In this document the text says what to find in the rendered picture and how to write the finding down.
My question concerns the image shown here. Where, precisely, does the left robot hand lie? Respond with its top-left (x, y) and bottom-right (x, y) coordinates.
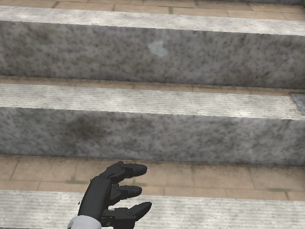
top-left (77, 161), bottom-right (152, 229)

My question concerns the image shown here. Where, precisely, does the left robot forearm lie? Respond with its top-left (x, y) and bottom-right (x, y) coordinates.
top-left (67, 215), bottom-right (102, 229)

